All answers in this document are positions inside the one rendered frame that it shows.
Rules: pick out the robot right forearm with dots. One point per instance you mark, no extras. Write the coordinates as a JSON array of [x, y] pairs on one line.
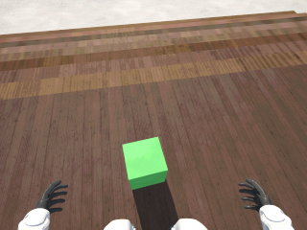
[[273, 218]]

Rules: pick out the right robot thigh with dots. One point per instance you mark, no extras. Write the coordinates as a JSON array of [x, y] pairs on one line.
[[188, 224]]

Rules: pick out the left robot hand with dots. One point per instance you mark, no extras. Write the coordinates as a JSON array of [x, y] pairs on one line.
[[45, 201]]

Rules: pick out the robot left forearm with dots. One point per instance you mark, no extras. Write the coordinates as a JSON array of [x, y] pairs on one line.
[[37, 219]]

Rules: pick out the left robot thigh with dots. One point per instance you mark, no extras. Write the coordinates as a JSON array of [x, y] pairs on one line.
[[120, 224]]

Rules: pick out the robot thigh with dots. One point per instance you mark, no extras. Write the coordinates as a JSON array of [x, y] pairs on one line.
[[188, 224], [120, 224]]

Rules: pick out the carton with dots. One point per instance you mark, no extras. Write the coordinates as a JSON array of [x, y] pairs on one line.
[[145, 163]]

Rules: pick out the right robot hand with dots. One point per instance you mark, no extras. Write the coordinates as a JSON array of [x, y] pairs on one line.
[[260, 197]]

